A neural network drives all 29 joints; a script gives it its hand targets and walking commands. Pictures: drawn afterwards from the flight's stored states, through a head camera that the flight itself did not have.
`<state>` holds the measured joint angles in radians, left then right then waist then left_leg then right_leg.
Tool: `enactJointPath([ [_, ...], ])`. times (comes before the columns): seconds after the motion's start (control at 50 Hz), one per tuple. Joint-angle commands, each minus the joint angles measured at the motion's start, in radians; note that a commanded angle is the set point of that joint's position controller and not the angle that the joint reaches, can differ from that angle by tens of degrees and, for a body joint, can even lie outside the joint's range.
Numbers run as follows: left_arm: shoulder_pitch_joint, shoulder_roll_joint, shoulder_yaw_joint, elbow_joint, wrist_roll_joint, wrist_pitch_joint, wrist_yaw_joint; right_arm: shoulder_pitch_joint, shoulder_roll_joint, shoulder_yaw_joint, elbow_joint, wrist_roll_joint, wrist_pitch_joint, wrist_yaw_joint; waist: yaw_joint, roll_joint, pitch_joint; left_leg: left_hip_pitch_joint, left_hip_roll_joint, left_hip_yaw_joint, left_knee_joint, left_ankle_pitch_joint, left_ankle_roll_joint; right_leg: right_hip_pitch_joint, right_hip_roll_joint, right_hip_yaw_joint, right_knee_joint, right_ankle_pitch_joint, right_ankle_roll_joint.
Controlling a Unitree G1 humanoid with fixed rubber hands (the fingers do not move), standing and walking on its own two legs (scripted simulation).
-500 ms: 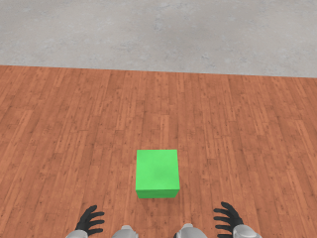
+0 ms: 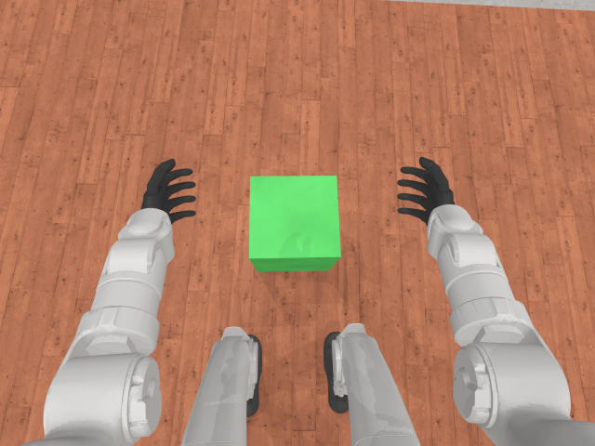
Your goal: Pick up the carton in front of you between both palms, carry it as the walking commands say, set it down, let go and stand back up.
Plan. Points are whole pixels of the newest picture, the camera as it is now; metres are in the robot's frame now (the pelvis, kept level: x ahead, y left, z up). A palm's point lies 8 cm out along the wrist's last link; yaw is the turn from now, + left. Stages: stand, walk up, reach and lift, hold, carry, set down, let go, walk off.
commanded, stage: reach and lift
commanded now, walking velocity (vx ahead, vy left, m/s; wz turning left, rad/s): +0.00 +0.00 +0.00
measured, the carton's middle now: (293, 228) +0.50 -0.01 -0.54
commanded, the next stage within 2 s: none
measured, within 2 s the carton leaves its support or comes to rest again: leaves its support in 2.00 s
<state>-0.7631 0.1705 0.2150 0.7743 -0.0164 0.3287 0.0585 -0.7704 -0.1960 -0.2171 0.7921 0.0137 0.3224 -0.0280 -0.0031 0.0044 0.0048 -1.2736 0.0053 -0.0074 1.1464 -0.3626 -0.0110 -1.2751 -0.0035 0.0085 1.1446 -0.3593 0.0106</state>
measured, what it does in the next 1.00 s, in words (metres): lowers itself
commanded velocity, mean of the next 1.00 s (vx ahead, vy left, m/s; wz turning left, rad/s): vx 0.00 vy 0.00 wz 0.00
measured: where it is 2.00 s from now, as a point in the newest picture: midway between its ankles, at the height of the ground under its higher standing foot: (293, 388)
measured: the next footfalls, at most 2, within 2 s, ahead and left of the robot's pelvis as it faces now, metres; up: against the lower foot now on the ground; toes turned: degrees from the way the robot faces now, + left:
none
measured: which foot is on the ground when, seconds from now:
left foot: down 0.00-1.00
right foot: down 0.00-1.00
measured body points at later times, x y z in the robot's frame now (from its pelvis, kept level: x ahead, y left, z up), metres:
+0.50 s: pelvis +0.02 +0.00 -0.04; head +0.34 +0.00 +0.28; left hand +0.53 +0.19 -0.18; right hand +0.53 -0.20 -0.17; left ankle +0.08 +0.12 -0.63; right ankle +0.09 -0.12 -0.63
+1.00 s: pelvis -0.03 +0.00 -0.25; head +0.33 +0.00 +0.02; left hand +0.51 +0.19 -0.42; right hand +0.51 -0.20 -0.42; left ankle +0.08 +0.13 -0.63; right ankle +0.08 -0.13 -0.63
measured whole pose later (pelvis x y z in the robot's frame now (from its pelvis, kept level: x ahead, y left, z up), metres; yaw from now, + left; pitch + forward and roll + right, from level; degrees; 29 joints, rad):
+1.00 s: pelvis -0.03 +0.00 -0.25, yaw +0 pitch +43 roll +0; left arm -1.34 0.34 0.13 1.04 -0.19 0.09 0.12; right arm -1.34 -0.36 -0.13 1.06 0.19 0.08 -0.11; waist -0.01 0.01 0.19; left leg -2.25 -0.05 -0.04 2.02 -0.52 -0.04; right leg -2.26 0.04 0.04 2.02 -0.52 0.05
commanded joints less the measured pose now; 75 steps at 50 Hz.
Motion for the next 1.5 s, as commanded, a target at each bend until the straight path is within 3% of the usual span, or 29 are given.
enactJointPath([
  [0.0,-0.337,0.130,0.031,-0.035,-0.006,-0.072,0.018,-0.330,-0.133,-0.036,-0.037,0.006,-0.071,-0.021,-0.003,-0.006,-0.738,0.284,-0.063,0.050,-0.115,0.040,-0.029,0.288,0.060,-0.047,-0.122,0.049,0.025],
  [0.16,-0.562,0.186,0.050,0.061,-0.026,-0.181,0.016,-0.567,-0.186,-0.052,0.054,0.025,-0.180,-0.023,0.000,-0.008,-0.966,0.239,-0.067,0.042,-0.098,0.150,-0.028,0.263,0.062,-0.040,-0.099,0.165,0.021],
  [0.26,-0.548,0.180,0.075,0.051,0.005,-0.227,-0.005,-0.546,-0.181,-0.081,0.049,-0.003,-0.223,-0.006,-0.005,-0.008,-1.116,0.274,-0.074,0.035,-0.099,0.352,-0.028,0.314,0.066,-0.030,-0.094,0.384,0.018],
  [0.36,-0.487,0.126,0.133,0.059,0.063,-0.273,-0.031,-0.488,-0.121,-0.137,0.060,-0.059,-0.271,0.017,-0.004,-0.008,-1.026,0.127,-0.065,0.013,-0.047,0.462,-0.031,0.164,0.060,-0.009,-0.045,0.491,0.025],
  [0.52,-0.434,0.099,0.147,0.089,0.088,-0.296,-0.019,-0.426,-0.097,-0.157,0.086,-0.082,-0.293,0.008,0.002,0.000,-0.979,-0.147,-0.066,0.020,0.187,0.406,-0.044,-0.120,0.064,-0.008,0.189,0.427,0.038],
  [0.68,-0.533,0.202,0.017,0.000,-0.066,-0.301,0.033,-0.533,-0.203,-0.024,-0.007,0.068,-0.298,-0.044,-0.003,-0.004,-1.235,-0.179,-0.075,0.043,0.475,0.398,-0.053,-0.164,0.069,-0.038,0.474,0.413,0.048],
  [0.84,-0.733,0.262,-0.066,0.050,-0.165,-0.260,0.063,-0.727,-0.267,0.052,0.046,0.162,-0.260,-0.074,-0.008,0.000,-1.150,-0.273,-0.052,0.063,0.638,0.108,-0.049,-0.286,0.044,-0.065,0.639,0.116,0.045],
  [0.96,-0.842,0.288,-0.080,0.206,-0.178,-0.261,0.067,-0.839,-0.290,0.076,0.203,0.183,-0.261,-0.081,-0.008,0.002,-0.968,-0.375,-0.032,0.054,0.721,-0.035,-0.043,-0.387,0.023,-0.054,0.722,-0.027,0.036],
  [1.08,-0.912,0.308,-0.104,0.297,-0.194,-0.299,0.059,-0.908,-0.303,0.102,0.293,0.193,-0.298,-0.075,-0.007,-0.002,-0.873,-0.429,-0.023,0.040,0.813,0.006,-0.042,-0.424,0.015,-0.031,0.811,0.015,0.033],
  [1.14,-0.941,0.327,-0.122,0.282,-0.215,-0.318,0.062,-0.940,-0.318,0.126,0.276,0.214,-0.316,-0.080,-0.004,-0.007,-0.939,-0.404,-0.024,0.040,0.856,0.071,-0.043,-0.377,0.017,-0.027,0.854,0.086,0.033],
  [1.26,-0.963,0.301,-0.167,0.230,-0.250,-0.325,0.075,-0.950,-0.338,0.140,0.250,0.234,-0.328,-0.083,-0.030,0.015,-0.965,-0.352,-0.041,0.035,0.905,0.171,-0.046,-0.378,0.023,-0.035,0.902,0.179,0.028],
  [1.32,-0.906,0.281,-0.166,0.236,-0.249,-0.323,0.081,-0.907,-0.308,0.159,0.251,0.244,-0.326,-0.083,-0.019,0.006,-1.007,-0.329,-0.048,0.044,0.912,0.204,-0.046,-0.342,0.030,-0.040,0.907,0.212,0.030],
  [1.38,-0.846,0.267,-0.141,0.280,-0.225,-0.322,0.081,-0.861,-0.270,0.163,0.281,0.240,-0.321,-0.081,0.000,-0.015,-0.932,-0.412,-0.049,0.054,0.901,0.168,-0.043,-0.350,0.034,-0.032,0.899,0.192,0.035],
  [1.48,-0.854,0.260,-0.112,0.290,-0.197,-0.331,0.072,-0.863,-0.255,0.142,0.287,0.211,-0.324,-0.080,-0.004,-0.019,-0.844,-0.487,-0.047,0.053,0.890,0.119,-0.038,-0.410,0.036,-0.021,0.882,0.150,0.035],
])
